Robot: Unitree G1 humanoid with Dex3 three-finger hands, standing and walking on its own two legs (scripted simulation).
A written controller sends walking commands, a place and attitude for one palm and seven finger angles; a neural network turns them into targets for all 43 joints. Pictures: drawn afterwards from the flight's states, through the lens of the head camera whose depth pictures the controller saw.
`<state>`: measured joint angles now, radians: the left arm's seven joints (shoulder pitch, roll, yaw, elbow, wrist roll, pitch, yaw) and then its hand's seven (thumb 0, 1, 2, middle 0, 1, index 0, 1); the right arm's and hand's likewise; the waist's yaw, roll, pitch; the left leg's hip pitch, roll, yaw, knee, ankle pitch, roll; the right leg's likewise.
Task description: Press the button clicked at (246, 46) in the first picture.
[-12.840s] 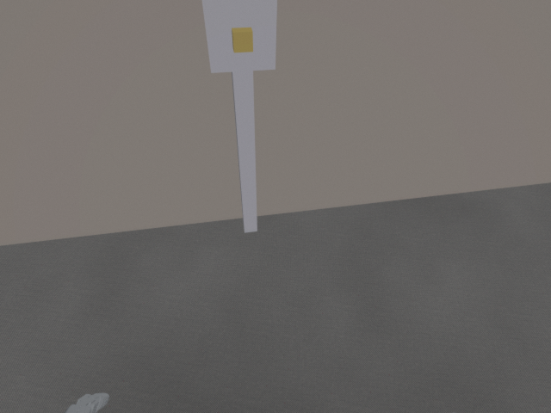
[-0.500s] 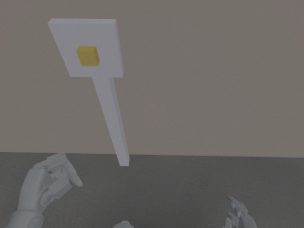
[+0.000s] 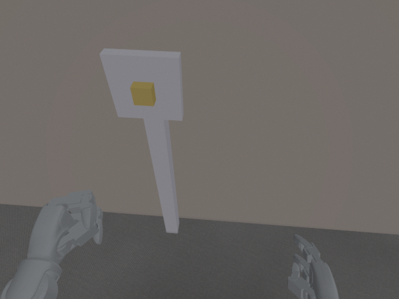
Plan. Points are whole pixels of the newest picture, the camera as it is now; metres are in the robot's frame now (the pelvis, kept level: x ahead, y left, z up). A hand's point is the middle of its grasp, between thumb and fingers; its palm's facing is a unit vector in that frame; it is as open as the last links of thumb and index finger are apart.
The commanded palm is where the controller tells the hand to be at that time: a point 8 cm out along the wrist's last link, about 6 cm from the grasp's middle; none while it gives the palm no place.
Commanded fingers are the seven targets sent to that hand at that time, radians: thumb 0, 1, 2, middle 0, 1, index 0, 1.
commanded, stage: raise the hand and make a fist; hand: left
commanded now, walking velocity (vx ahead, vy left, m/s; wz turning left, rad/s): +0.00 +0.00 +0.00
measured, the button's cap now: (144, 93) +0.54 +0.19 +0.14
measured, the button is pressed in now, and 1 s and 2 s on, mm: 0 0 0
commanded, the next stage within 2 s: aim a knuckle at the button in 0.70 s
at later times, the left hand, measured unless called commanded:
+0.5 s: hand (94, 204) +0.23 +0.20 +0.13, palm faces +0.02 -1.00 -0.04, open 3.1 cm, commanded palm +0.20 +0.25 +0.14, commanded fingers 0.00 0.90 0.90 -1.30 -1.50 -1.30 -1.50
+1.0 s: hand (102, 197) +0.25 +0.19 +0.13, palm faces +0.03 -1.00 -0.03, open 3.1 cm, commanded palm +0.24 +0.24 +0.13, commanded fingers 0.00 0.90 0.90 -1.30 -1.50 -1.30 -1.50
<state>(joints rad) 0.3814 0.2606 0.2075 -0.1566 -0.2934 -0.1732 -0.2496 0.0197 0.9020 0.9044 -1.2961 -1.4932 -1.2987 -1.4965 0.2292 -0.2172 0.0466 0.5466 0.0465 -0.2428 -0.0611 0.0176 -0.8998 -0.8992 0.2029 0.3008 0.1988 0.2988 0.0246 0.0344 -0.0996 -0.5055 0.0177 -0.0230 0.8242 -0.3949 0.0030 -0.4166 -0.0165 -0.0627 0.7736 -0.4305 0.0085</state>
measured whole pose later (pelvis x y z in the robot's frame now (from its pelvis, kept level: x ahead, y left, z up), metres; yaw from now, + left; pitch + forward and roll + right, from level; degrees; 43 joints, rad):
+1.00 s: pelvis -0.01 -0.02 +0.02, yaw +0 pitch +0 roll -1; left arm 0.12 0.27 0.24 0.03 -0.30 -0.08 -0.28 0.02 0.90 0.90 -1.30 -1.50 -1.30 -1.50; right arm 0.24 -0.25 0.05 0.63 0.06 -0.26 -0.10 0.02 -0.90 -0.90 0.20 0.30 0.20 0.30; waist 0.04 0.05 -0.04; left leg -0.36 0.02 -0.03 0.67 -0.31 -0.02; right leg -0.29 -0.01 -0.07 0.65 -0.36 -0.01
